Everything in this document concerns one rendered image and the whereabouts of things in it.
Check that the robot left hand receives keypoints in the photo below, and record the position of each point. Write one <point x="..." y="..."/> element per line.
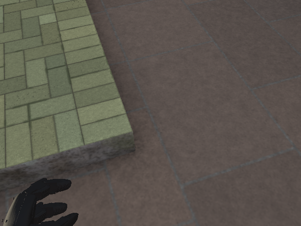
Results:
<point x="25" y="211"/>

